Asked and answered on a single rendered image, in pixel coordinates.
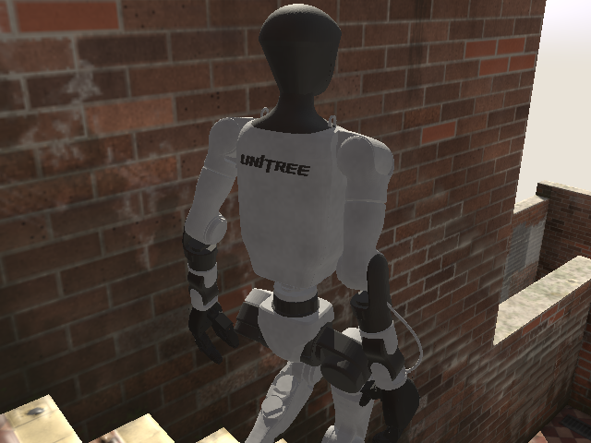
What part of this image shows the left robot shin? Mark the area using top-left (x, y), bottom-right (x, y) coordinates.
top-left (245, 361), bottom-right (314, 443)

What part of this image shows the right robot upper arm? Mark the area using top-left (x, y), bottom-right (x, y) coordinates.
top-left (336, 129), bottom-right (394, 291)

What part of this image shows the left robot upper arm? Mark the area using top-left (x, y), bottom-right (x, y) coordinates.
top-left (185, 117), bottom-right (257, 245)

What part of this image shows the left robot forearm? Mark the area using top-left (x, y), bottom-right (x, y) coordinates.
top-left (182, 226), bottom-right (219, 311)

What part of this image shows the robot left hand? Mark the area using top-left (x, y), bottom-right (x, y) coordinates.
top-left (188, 301), bottom-right (239, 365)

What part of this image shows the robot right hand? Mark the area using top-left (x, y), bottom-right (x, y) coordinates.
top-left (359, 376), bottom-right (421, 443)

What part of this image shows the right robot forearm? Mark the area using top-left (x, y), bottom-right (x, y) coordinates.
top-left (350, 254), bottom-right (407, 390)

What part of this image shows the robot head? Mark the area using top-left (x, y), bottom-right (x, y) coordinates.
top-left (251, 4), bottom-right (342, 134)

